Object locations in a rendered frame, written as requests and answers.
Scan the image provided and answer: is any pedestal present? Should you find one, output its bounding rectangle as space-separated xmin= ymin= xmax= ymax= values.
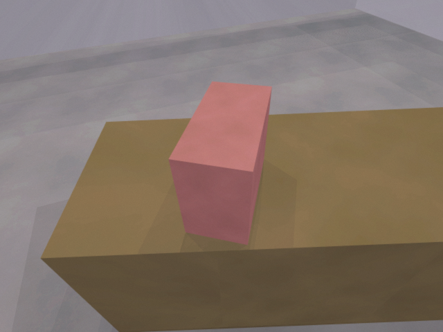
xmin=40 ymin=107 xmax=443 ymax=332

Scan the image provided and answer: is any carton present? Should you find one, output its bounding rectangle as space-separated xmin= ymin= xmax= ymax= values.
xmin=168 ymin=82 xmax=272 ymax=245

